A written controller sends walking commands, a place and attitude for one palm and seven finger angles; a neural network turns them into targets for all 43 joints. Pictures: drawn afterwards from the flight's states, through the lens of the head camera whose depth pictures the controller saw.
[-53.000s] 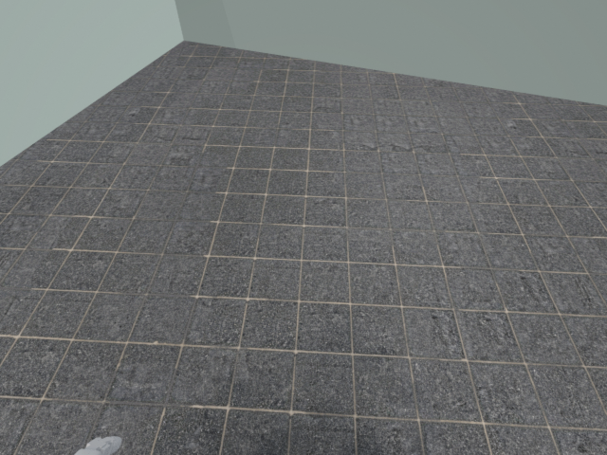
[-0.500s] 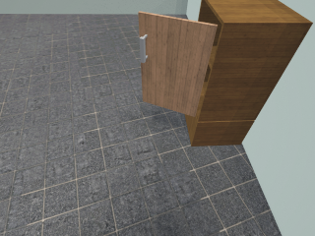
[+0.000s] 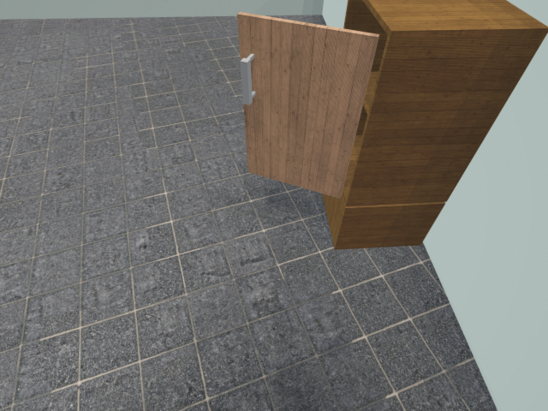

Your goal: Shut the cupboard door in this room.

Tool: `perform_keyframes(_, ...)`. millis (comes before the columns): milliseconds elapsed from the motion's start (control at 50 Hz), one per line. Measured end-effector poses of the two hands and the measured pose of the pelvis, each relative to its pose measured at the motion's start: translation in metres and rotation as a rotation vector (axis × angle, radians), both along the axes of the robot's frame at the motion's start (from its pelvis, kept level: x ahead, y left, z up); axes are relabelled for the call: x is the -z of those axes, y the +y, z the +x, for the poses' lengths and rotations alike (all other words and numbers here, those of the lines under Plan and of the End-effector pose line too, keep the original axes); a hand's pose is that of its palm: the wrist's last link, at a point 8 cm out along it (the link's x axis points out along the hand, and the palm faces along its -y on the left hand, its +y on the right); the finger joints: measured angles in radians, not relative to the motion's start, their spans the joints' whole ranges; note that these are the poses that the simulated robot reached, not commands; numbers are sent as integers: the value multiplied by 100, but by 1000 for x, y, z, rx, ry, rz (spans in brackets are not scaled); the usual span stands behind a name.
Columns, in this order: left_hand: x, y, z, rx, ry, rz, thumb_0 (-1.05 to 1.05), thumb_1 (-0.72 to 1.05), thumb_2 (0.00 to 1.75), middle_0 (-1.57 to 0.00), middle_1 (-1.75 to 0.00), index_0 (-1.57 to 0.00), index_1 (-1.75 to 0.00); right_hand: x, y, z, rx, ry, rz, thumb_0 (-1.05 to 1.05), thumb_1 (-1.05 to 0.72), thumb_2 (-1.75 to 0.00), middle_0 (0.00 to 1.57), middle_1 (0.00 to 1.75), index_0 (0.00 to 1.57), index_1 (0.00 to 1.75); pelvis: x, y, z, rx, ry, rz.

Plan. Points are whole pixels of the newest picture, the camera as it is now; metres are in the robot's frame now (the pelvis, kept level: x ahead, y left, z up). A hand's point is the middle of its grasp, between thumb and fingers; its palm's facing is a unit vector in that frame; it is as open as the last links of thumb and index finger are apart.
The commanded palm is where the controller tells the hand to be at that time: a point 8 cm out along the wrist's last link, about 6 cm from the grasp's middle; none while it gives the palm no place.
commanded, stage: walk to a spot facing it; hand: left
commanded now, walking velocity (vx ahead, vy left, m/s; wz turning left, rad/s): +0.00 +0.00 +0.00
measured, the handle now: (249, 79) +1.01 +0.13 -0.03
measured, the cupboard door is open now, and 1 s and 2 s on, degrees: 64 64 64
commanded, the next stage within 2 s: turn to face it in 1.44 s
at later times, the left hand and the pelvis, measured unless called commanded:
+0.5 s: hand out of the picture +0.02 +0.22 -0.19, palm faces +0.23 -0.94 -0.24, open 7.4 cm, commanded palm none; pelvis -0.01 +0.01 -0.02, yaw +12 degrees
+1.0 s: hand out of the picture -0.06 +0.17 -0.16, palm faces +0.55 -0.78 -0.29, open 7.4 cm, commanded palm none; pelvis +0.04 -0.02 +0.00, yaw +35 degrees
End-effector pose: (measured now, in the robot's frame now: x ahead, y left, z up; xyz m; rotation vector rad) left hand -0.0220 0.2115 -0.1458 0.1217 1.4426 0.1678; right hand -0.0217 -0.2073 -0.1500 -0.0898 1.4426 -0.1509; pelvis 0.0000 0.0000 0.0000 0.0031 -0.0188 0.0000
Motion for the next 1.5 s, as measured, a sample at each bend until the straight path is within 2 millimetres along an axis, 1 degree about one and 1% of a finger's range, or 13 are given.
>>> perform_keyframes(240, 6, 6, 12, -61, -50, 20, 1, 91, 90, -20, -30, -20, -30, 5, -7, 14, -46, 15, -2, 0, -91, -90, 20, 30, 20, 30, 7, -3, 0, -66, 11, -4)
perform_keyframes(420, 26, 40, 16, -153, -121, 49, 1, 91, 90, -20, -30, -20, -30, 7, -17, 66, -168, -63, -74, 1, -91, -90, 20, 30, 20, 30, 25, 8, -4, -168, 10, -20)
perform_keyframes(560, 0, 59, 37, -174, -211, 93, 1, 91, 90, -20, -30, -20, -30, -14, -27, 105, -276, -147, -120, 0, -91, -90, 20, 30, 20, 30, 10, 4, -12, -242, 44, -37)
perform_keyframes(680, -22, 56, 50, -209, -317, 126, 1, 91, 90, -20, -30, -20, -30, -22, -44, 132, -362, -164, -122, 0, -91, -90, 20, 30, 20, 30, 2, -12, -10, -333, 55, -53)
perform_keyframes(760, -28, 44, 40, -246, -351, 163, 1, 91, 90, -20, -30, -20, -30, -14, -57, 156, -404, -167, -103, 1, -91, -90, 20, 30, 20, 30, 8, -29, 1, -396, 65, -27)
perform_keyframes(840, -29, 28, 3, -337, -273, 186, 0, 91, 90, -20, -30, -20, -30, -12, -55, 189, -466, -176, -82, 1, -91, -90, 20, 30, 20, 30, 6, -34, 11, -455, 57, -10)
perform_keyframes(920, -30, 10, -33, -430, -171, 171, 1, 91, 90, -20, -30, -20, -30, -17, -34, 226, -542, -200, -42, 1, -91, -90, 20, 30, 20, 30, -1, -28, 28, -525, 54, 9)
perform_keyframes(1000, -25, -9, -66, -540, -89, 143, 1, 91, 90, -20, -30, -20, -30, -15, 6, 268, -663, -197, -14, 1, -91, -90, 20, 30, 19, 30, 0, -16, 42, -607, 47, 15)
perform_keyframes(1120, -8, -35, -119, -715, 74, 62, 1, 91, 90, -20, -30, -20, -30, -7, 112, 340, -869, -272, 35, 1, -91, -90, 20, 30, 19, 30, 15, 22, 63, -705, 40, 13)
perform_keyframes(1200, 9, -29, -135, -774, 162, 3, 1, 91, 90, -20, -30, -20, -30, -5, 176, 376, -935, -414, 61, 1, -91, -90, 20, 30, 20, 30, 32, 54, 73, -733, 21, -2)
perform_keyframes(1280, 11, 14, -102, -790, 81, 37, 1, 91, 90, -20, -30, -20, -30, -16, 198, 382, -950, -423, 54, 0, -91, -90, 20, 30, 20, 30, 23, 72, 88, -755, 7, 1)
perform_keyframes(1400, -5, 89, -8, -779, -176, 120, 1, 91, 90, -20, -30, -20, -29, -18, 202, 376, -940, -303, 45, 0, -91, -90, 20, 30, 20, 30, 7, 96, 121, -810, 3, -4)
perform_keyframes(1500, -19, 137, 70, -744, -313, 168, 1, 91, 90, -20, -30, -20, -29, -10, 194, 382, -894, -196, 35, 1, -91, -90, 20, 30, 20, 30, 5, 115, 160, -839, 13, 2)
